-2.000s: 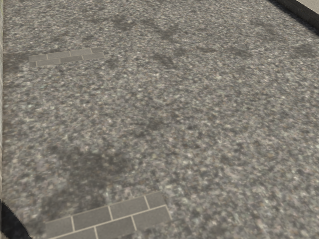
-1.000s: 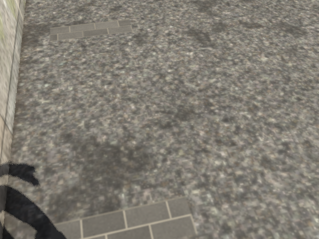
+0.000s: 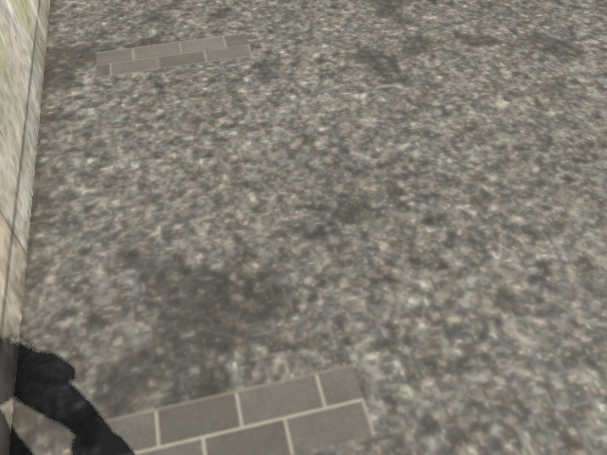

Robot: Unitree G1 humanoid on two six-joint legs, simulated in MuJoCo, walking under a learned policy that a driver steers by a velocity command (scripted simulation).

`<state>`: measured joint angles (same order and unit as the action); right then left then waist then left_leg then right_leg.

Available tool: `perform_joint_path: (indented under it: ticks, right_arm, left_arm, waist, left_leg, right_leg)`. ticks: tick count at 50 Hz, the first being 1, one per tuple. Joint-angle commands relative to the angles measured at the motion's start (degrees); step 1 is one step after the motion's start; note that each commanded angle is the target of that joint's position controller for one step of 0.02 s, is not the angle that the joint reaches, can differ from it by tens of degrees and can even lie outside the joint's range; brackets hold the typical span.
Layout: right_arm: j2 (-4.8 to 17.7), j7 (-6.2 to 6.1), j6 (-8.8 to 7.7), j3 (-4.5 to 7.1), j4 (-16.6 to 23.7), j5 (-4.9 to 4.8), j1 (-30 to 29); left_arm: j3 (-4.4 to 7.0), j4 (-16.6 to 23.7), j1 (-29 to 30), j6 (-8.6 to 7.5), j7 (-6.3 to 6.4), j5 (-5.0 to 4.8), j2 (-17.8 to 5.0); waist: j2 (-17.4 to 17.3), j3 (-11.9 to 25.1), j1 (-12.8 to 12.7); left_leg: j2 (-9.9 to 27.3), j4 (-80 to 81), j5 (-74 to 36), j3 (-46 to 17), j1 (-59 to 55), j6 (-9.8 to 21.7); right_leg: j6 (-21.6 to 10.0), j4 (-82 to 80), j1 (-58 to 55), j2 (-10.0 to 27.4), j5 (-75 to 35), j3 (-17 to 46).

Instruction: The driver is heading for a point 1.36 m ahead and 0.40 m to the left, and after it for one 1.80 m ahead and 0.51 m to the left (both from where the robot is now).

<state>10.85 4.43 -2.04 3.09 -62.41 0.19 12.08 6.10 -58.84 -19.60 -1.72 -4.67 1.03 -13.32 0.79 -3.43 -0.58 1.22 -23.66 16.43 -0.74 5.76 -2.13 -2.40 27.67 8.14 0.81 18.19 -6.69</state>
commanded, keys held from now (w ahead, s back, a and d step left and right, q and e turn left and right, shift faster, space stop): no key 0.60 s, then w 0.40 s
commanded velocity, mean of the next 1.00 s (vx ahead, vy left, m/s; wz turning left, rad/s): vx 0.10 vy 0.00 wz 0.00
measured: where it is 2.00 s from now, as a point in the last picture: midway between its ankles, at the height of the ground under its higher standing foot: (256, 415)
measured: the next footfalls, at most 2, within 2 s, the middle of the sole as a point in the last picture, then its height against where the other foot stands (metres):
left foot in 1.16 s outside the picture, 0.20 m lower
right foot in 1.66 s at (310, 445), level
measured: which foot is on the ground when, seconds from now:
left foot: down 0.00-0.68, up 0.70-1.00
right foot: down 0.00-1.00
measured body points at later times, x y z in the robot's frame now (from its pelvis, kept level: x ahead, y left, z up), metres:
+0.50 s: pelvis +0.00 +0.00 +0.00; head +0.01 -0.01 +0.45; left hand -0.03 +0.24 -0.15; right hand +0.01 -0.23 -0.16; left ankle -0.04 +0.15 -0.74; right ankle -0.03 -0.08 -0.74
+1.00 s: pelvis +0.08 +0.05 -0.05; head +0.09 +0.06 +0.40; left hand -0.14 +0.18 -0.17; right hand +0.19 -0.15 -0.18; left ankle +0.21 +0.23 -0.75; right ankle -0.03 -0.08 -0.74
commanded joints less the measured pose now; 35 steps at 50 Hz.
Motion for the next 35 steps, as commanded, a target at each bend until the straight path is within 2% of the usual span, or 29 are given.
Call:
perform_joint_path:
  ticks: [1, 9, 10, 11, 30, 31, 32, 33, 34, 35]
  right_arm:
    - [5.03, -0.06, -0.51, 0.71, 1.36, -0.04, 2.07]
    - [4.63, -0.05, -0.70, 0.52, 0.92, -0.05, 3.35]
    - [4.57, -0.03, -0.57, 0.58, 0.96, -0.29, 4.52]
    - [4.24, -0.11, -0.53, 0.52, 1.10, -0.12, 4.63]
    - [3.14, -0.14, -0.73, 0.15, 1.42, -0.25, 8.17]
    - [5.10, -0.61, -0.74, 0.91, 1.48, 0.24, 8.93]
    - [7.39, -1.43, -0.96, 2.02, 1.97, 1.46, 9.43]
    - [7.74, -2.33, -1.32, 2.65, 2.51, 2.97, 10.05]
    - [5.96, -3.21, -1.65, 2.54, 3.20, 3.96, 9.50]
    - [2.51, -4.01, -1.94, 1.78, 3.87, 4.49, 8.08]
  left_arm:
    - [1.11, 0.92, -4.54, -0.51, 0.10, -0.08, -6.30]
    - [0.79, 0.23, -5.56, -0.79, 0.05, -0.15, -5.65]
    - [0.46, -0.33, -6.81, -0.67, 0.06, -0.20, -5.01]
    - [0.32, -0.44, -7.00, -0.63, 0.04, -0.14, -4.80]
    - [-0.73, -1.50, -8.14, -1.49, -0.01, -0.41, -4.11]
    - [0.35, -1.77, -9.94, -1.49, 0.40, 0.10, -6.70]
    - [1.57, -1.74, -11.08, -1.57, 1.07, 1.12, -9.11]
    - [2.15, -1.76, -12.13, -1.77, 1.68, 1.93, -9.40]
    - [2.23, -2.60, -15.80, -2.21, 2.31, 2.42, -8.12]
    - [2.10, -3.97, -21.23, -2.89, 2.98, 2.46, -6.13]
  waist:
    - [-0.15, -0.21, 0.12]
    - [-0.34, -0.82, 0.20]
    - [-0.42, -0.97, 0.34]
    - [-0.45, -1.58, 0.43]
    - [-0.44, -1.60, 0.82]
    - [-0.03, -1.54, 0.20]
    - [0.66, -2.95, -0.37]
    - [1.10, -5.69, -0.44]
    - [2.02, -7.67, -1.81]
    - [4.81, -7.22, -4.05]
  left_leg:
    - [-0.44, 3.15, -9.74, 0.05, 4.71, 4.14]
    - [-0.32, 2.44, -9.05, -0.06, 5.61, 4.23]
    - [-0.24, 2.49, -7.31, -0.10, 5.74, 4.25]
    - [-0.29, 2.36, -6.69, -0.03, 6.18, 4.25]
    - [0.16, 0.17, -6.75, -0.24, 7.90, 3.92]
    - [-0.51, -0.95, 1.19, 0.30, 8.80, 4.78]
    - [-0.92, -2.88, 13.02, 0.28, 10.53, 6.21]
    - [-0.05, -4.82, 20.18, -1.34, 13.32, 8.11]
    - [0.68, -8.73, 22.19, -2.73, 18.32, 9.59]
    - [0.65, -15.91, 18.28, -1.92, 23.32, 9.33]
  right_leg:
    - [2.54, -2.97, -2.25, 1.93, -20.38, 2.72]
    - [2.45, -2.50, -1.15, 1.89, -19.03, 2.67]
    - [2.63, -2.39, -1.13, 1.86, -17.52, 2.60]
    - [2.61, -2.41, -0.70, 1.75, -16.82, 2.62]
    - [2.94, -1.28, 0.40, 1.89, -17.92, 2.68]
    - [1.30, -1.80, 0.06, 1.89, -9.94, 2.77]
    - [-1.92, -3.44, 1.95, 2.80, 5.72, 4.53]
    - [-5.88, -5.59, 5.03, 5.28, 20.09, 8.47]
    - [-9.83, -7.08, 4.68, 8.84, 26.66, 13.46]
    - [-14.36, -10.67, 0.39, 14.09, 27.80, 21.10]
Velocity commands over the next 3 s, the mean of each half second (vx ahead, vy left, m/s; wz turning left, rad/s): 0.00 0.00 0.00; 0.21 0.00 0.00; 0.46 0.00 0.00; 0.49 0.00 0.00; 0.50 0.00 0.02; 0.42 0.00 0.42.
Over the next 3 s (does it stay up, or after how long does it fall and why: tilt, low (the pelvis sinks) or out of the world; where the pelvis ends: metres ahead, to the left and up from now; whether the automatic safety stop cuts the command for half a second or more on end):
stays up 1.10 0.14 -0.20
